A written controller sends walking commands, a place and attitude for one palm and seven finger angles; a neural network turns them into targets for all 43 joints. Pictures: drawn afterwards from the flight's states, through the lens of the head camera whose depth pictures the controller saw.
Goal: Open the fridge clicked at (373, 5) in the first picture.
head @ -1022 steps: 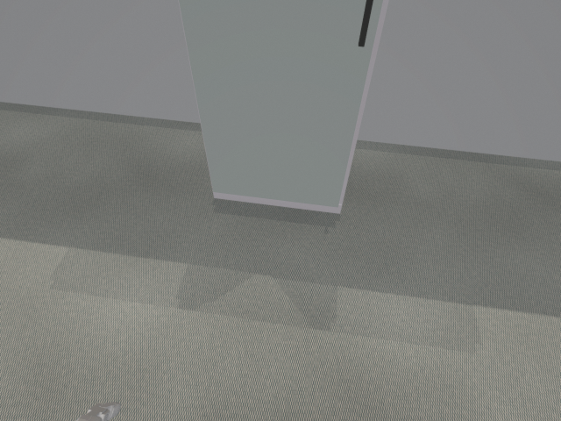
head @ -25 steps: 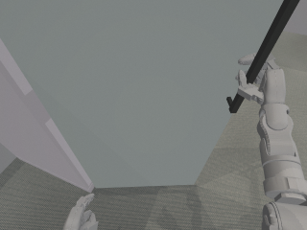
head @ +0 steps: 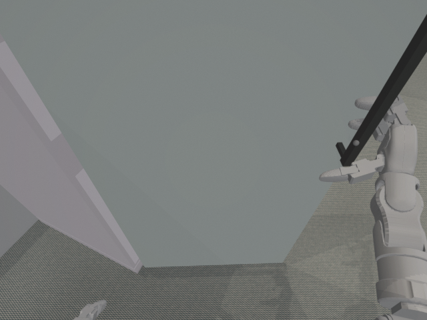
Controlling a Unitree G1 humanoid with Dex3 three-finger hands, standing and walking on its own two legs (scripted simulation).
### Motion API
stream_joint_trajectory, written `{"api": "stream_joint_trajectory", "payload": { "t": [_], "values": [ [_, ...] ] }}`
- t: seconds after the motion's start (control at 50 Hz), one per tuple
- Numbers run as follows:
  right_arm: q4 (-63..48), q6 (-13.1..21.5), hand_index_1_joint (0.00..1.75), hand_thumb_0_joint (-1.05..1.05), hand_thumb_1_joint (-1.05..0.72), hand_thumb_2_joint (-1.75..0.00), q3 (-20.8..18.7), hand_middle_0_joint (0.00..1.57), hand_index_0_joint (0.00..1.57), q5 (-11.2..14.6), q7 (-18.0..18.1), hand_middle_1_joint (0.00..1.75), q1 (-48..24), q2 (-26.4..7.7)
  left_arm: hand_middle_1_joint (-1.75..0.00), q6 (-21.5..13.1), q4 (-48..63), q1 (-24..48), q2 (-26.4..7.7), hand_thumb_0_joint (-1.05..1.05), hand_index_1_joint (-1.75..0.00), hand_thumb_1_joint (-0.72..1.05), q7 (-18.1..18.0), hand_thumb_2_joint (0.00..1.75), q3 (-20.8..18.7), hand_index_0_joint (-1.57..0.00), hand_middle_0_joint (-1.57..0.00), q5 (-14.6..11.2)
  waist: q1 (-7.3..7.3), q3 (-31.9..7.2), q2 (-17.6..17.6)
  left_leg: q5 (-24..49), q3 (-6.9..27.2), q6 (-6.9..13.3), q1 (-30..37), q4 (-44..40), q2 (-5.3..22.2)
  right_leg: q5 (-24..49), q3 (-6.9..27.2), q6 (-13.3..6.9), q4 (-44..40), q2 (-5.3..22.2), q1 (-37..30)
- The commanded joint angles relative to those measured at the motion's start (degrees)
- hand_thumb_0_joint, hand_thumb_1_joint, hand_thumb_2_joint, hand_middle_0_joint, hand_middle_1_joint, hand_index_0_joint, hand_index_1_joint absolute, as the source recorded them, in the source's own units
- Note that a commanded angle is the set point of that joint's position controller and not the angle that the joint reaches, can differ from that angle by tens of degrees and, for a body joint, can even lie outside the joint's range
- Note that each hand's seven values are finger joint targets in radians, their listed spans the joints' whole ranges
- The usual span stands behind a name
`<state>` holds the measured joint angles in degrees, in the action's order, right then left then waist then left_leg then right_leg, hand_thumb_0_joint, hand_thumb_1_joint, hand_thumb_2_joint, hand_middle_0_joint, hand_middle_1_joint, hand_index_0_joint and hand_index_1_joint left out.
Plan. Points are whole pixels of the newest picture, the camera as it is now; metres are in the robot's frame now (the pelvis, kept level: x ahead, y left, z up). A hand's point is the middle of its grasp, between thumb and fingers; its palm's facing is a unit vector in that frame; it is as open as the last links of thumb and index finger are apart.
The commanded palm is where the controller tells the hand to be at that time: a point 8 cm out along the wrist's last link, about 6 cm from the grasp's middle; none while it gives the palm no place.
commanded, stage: loosen the grip on the handle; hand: right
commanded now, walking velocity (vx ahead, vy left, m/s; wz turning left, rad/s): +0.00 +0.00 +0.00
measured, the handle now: (397, 63) +0.44 -0.22 +0.28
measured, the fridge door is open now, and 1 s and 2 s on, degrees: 63 63 63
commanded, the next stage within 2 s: slip the hand off the handle in 0.04 s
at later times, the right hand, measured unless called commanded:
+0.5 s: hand (383, 147) +0.38 -0.24 +0.16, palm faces +0.28 +0.94 -0.22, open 14.7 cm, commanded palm +0.35 -0.29 +0.16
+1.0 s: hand (410, 171) +0.34 -0.28 +0.15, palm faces +0.23 +0.95 -0.20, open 14.7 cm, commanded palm +0.30 -0.31 +0.16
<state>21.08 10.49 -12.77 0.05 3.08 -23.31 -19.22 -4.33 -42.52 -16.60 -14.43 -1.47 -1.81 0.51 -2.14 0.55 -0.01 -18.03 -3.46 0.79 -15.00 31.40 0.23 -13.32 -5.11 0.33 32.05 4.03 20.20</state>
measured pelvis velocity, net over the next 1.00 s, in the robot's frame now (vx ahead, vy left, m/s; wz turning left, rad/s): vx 0.00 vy -0.01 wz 0.00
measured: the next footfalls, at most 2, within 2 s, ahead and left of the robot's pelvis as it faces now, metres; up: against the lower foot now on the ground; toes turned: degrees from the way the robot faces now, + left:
none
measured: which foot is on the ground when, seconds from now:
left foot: down 0.00-1.00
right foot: down 0.00-1.00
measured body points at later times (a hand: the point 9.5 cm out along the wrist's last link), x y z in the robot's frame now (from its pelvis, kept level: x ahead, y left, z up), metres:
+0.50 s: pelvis +0.01 +0.02 -0.01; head +0.03 +0.02 +0.44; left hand +0.14 +0.27 -0.12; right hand +0.36 -0.29 +0.17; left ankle -0.02 +0.11 -0.73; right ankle +0.03 -0.12 -0.73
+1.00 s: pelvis +0.00 -0.01 -0.01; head +0.02 -0.01 +0.44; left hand +0.11 +0.25 -0.12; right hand +0.33 -0.33 +0.16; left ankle -0.02 +0.11 -0.73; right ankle +0.03 -0.12 -0.73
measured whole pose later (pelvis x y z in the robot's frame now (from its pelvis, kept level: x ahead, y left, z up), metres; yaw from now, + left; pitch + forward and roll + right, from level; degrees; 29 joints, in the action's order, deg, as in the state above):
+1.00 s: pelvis +0.00 -0.01 -0.01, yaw +0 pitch +3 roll +1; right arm 17.6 14.3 -22.9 8.5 -10.0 -13.6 -24.0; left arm -5.7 -40.5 -17.1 -14.2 -3.8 -0.1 -1.5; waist -0.8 -1.0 -1.3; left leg -20.9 -3.2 -0.2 -18.7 36.9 0.7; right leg -17.0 -4.9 -0.5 38.9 3.9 24.6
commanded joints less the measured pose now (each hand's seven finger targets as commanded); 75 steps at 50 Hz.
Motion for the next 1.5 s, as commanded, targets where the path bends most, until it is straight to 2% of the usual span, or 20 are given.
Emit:
{"api": "stream_joint_trajectory", "payload": {
  "t": [0.0, 0.1, 0.12, 0.14, 0.2, 0.34, 0.36, 0.42, 0.48, 0.58, 0.7, 0.76, 0.82, 0.96, 1.12, 1.18, 1.28, 1.36, 1.4, 1.48],
  "values": [
    [-16.61, 4.07, 1.15, 0.00, 0.55, -0.20, -3.20, 0.25, 0.25, 1.67, 0.31, 1.15, -20.46, -11.31, -0.30, -2.47, 7.07, 3.05, -7.48, 0.00, -0.30, 0.90, -0.55, 0.90, -2.30, -0.20, -0.20, -0.45, 0.67, -19.00, -2.00, 21.68, 2.04, 0.04, 2.11, -3.34, -1.56, 17.74, 3.15, -1.86, -1.49, -2.85, -13.64],
    [-17.67, 4.15, 1.15, 0.00, 0.55, -0.20, -4.48, 0.25, 0.25, 2.60, -0.38, 1.15, -19.83, -11.84, -0.30, -2.69, 7.02, 3.97, -7.15, 0.00, -0.30, 0.90, -1.16, 0.90, -1.94, -0.20, -0.20, -0.42, 0.97, -18.38, 0.32, 23.18, 2.66, -0.61, 2.81, -3.13, -1.21, 15.95, 2.93, -2.12, -1.23, -3.20, -12.06],
    [-11.56, 3.80, 1.15, 0.00, 0.55, -0.20, -4.05, 0.25, 0.25, 2.58, -0.71, 1.15, -17.31, -10.54, -0.30, -2.48, 6.05, 3.55, -7.19, 0.00, -0.30, 0.90, -1.24, 0.90, -1.88, -0.20, -0.20, -0.36, 0.13, -14.75, 2.50, 22.45, 2.61, -0.98, 0.89, -3.15, -1.01, 13.94, 2.82, -2.03, -0.78, -3.33, -9.62],
    [-11.80, 4.34, 1.15, 0.00, 0.55, -0.20, -6.87, 0.25, 0.25, 2.74, -0.97, 1.15, -17.44, -13.40, -0.30, -2.41, 6.09, 3.25, -7.66, 0.00, -0.30, 0.90, -1.33, 0.90, -1.89, -0.20, -0.20, -0.30, 0.90, -14.87, 2.79, 23.16, 2.79, -0.92, 1.52, -2.83, -0.89, 14.03, 2.74, -2.11, -0.52, -3.45, -8.85],
    [-14.65, 5.86, 1.15, 0.00, 0.55, -0.20, -7.21, 0.25, 0.25, 2.76, -2.11, 1.15, -19.14, -14.45, -0.30, -2.29, 7.06, 4.27, -6.82, 0.00, -0.30, 0.90, -1.36, 0.90, -1.69, -0.20, -0.20, -0.35, 1.43, -19.02, -0.34, 24.32, 3.50, -1.07, 3.19, -1.61, -0.57, 14.27, 2.38, -2.02, 0.00, -3.80, -9.42],
    [-8.91, 4.80, 1.15, 0.00, 0.55, -0.20, -8.39, 0.25, 0.25, 4.03, -5.52, 1.15, -20.03, -16.47, -0.30, -2.05, 6.94, 3.98, -7.25, 0.00, -0.30, 0.90, -2.26, 0.90, -1.37, -0.20, -0.20, -1.11, 0.14, -14.84, 0.51, 22.05, 4.12, -1.64, 0.25, -2.14, -0.29, 10.79, 2.24, -2.10, 0.94, -3.77, -7.21],
    [-7.72, 4.80, 1.15, 0.00, 0.55, -0.20, -10.79, 0.25, 0.25, 4.41, -5.91, 1.15, -20.30, -18.95, -0.30, -2.01, 6.63, 3.57, -7.53, 0.00, -0.30, 0.90, -2.39, 0.90, -1.51, -0.20, -0.20, -1.16, 0.39, -15.29, 1.39, 22.03, 4.46, -1.82, 0.57, -2.13, -0.01, 10.14, 2.38, -2.00, 0.97, -3.72, -6.45],
    [-6.91, 5.53, 1.15, 0.00, 0.55, -0.20, -11.35, 0.25, 0.25, 5.41, -8.03, 1.15, -21.00, -19.88, -0.30, -2.04, 6.97, 3.58, -7.52, 0.00, -0.30, 0.90, -2.63, 0.90, -1.30, -0.20, -0.20, -1.47, 0.42, -15.70, 0.80, 22.38, 5.12, -1.96, 0.84, -1.59, 0.31, 9.31, 2.50, -1.93, 1.47, -3.85, -5.55],
    [-7.75, 6.83, 1.15, 0.00, 0.55, -0.20, -11.97, 0.25, 0.25, 5.50, -9.22, 1.15, -21.69, -20.84, -0.30, -2.27, 7.25, 2.75, -7.57, 0.00, -0.30, 0.90, -2.59, 0.90, -1.52, -0.20, -0.20, -1.47, 0.93, -18.47, -2.81, 22.90, 4.77, -1.25, 1.05, -0.39, -0.22, 11.54, 2.53, -1.86, 2.10, -3.84, -6.78],
    [-3.84, 7.29, 1.15, 0.00, 0.55, -0.20, -14.35, 0.25, 0.25, 6.53, -11.02, 1.15, -20.23, -23.69, -0.30, -2.39, 7.26, 1.92, -8.55, 0.00, -0.30, 0.90, -2.92, 0.90, -1.67, -0.20, -0.20, -1.81, 0.60, -16.50, -0.40, 19.31, 4.93, -1.46, -0.96, -0.29, -0.32, 8.89, 2.88, -1.94, 2.41, -3.63, -4.55],
    [-2.82, 8.65, 1.15, 0.00, 0.55, -0.20, -17.98, 0.25, 0.25, 7.59, -12.94, 1.15, -21.51, -27.86, -0.30, -2.51, 7.40, 0.89, -9.06, 0.00, -0.30, 0.90, -3.28, 0.90, -1.58, -0.20, -0.20, -1.72, 0.93, -17.63, -2.69, 16.19, 4.84, -0.93, -1.84, 0.25, -0.83, 8.34, 3.34, -1.84, 2.75, -3.35, -4.41],
    [-6.33, 9.20, 1.15, 0.00, 0.55, -0.20, -15.85, 0.25, 0.25, 8.57, -14.27, 1.15, -15.28, -24.16, -0.30, -2.89, 9.12, 1.48, -8.61, 0.00, -0.30, 0.90, -2.79, 0.90, -1.56, -0.20, -0.20, -2.01, 1.98, -18.84, -5.58, 16.67, 4.19, -0.34, -1.70, 1.22, -1.28, 10.13, 3.49, -1.71, 3.05, -3.21, -5.99],
    [-8.28, 8.49, 1.15, 0.00, 0.55, -0.20, -15.47, 0.25, 0.25, 9.45, -14.61, 1.15, -11.79, -23.02, -0.30, -3.12, 9.75, 1.80, -8.85, 0.00, -0.30, 0.90, -2.72, 0.90, -1.58, -0.20, -0.20, -2.40, 1.92, -16.61, -4.04, 13.13, 3.17, -0.26, -3.53, 1.00, -1.86, 8.24, 4.17, -1.59, 2.34, -2.94, -5.52],
    [-19.30, 7.14, 1.15, 0.00, 0.55, -0.20, -15.16, 0.25, 0.25, 9.43, -10.97, 1.15, -7.47, -21.08, -0.30, -4.88, 10.40, 4.30, -8.42, 0.00, -0.30, 0.90, -3.19, 0.90, -0.96, -0.20, -0.20, -1.85, 2.52, -15.56, -5.21, 9.66, 1.40, 0.02, -4.10, 0.45, -2.40, 7.86, 5.49, -1.12, 0.49, -2.40, -7.68],
    [-24.92, 5.41, 1.15, 0.00, 0.55, -0.20, -10.73, 0.25, 0.25, 9.09, -9.56, 1.15, -1.22, -14.91, -0.30, -6.30, 10.75, 8.36, -7.16, 0.00, -0.30, 0.90, -3.71, 0.90, 0.41, -0.20, -0.20, -1.62, 2.73, -12.64, -4.87, 6.39, 0.47, 0.17, -3.90, -1.24, -2.49, 5.33, 5.94, -0.74, -1.63, -2.04, -9.00],
    [-29.30, 5.17, 1.15, 0.00, 0.55, -0.20, -9.94, 0.25, 0.25, 9.24, -9.70, 1.15, 2.58, -13.57, -0.30, -6.82, 11.21, 9.35, -6.73, 0.00, -0.30, 0.90, -3.69, 0.90, 0.54, -0.20, -0.20, -1.47, 3.54, -14.74, -6.93, 8.06, 0.28, 0.39, -2.49, -1.27, -2.53, 7.71, 5.96, -0.57, -1.79, -2.03, -11.32],
    [-32.14, 3.70, 1.15, 0.00, 0.55, -0.20, -8.35, 0.25, 0.25, 10.03, -9.93, 1.15, 7.56, -11.25, -0.30, -7.33, 11.53, 11.22, -6.62, 0.00, -0.30, 0.90, -3.77, 0.90, 1.29, -0.20, -0.20, -1.65, 3.50, -10.40, -5.23, 6.76, 0.13, 0.14, -2.58, -2.67, -2.18, 5.35, 5.79, -0.51, -2.84, -2.21, -10.23],
    [-34.65, 3.51, 1.15, 0.00, 0.55, -0.20, -9.56, 0.25, 0.25, 10.06, -9.52, 1.15, 7.01, -12.55, -0.30, -7.78, 11.32, 12.52, -6.47, 0.00, -0.30, 0.90, -4.29, 0.90, 1.55, -0.20, -0.20, -1.58, 3.59, -9.85, -5.99, 4.79, 0.76, 0.16, -2.36, -3.88, -1.82, 3.21, 5.43, -0.63, -3.26, -2.54, -10.64],
    [-35.88, 3.89, 1.15, 0.00, 0.55, -0.20, -8.01, 0.25, 0.25, 10.15, -9.55, 1.15, 9.54, -10.45, -0.30, -8.29, 11.45, 12.79, -6.03, 0.00, -0.30, 0.90, -4.20, 0.90, 1.77, -0.20, -0.20, -1.48, 3.76, -9.68, -5.31, 5.26, 0.58, 0.18, -1.69, -4.09, -1.87, 3.67, 5.46, -0.58, -3.48, -2.63, -11.11],
    [-33.66, 4.46, 1.15, 0.00, 0.55, -0.20, -9.73, 0.25, 0.25, 10.37, -9.80, 1.15, 8.92, -12.44, -0.30, -8.60, 10.07, 12.69, -6.35, 0.00, -0.30, 0.90, -4.52, 0.90, 1.77, -0.20, -0.20, -1.35, 3.22, -8.17, -2.74, 4.37, 1.25, -0.22, -2.12, -5.03, -1.46, 2.47, 5.11, -0.80, -3.17, -2.80, -10.08]
  ]
}}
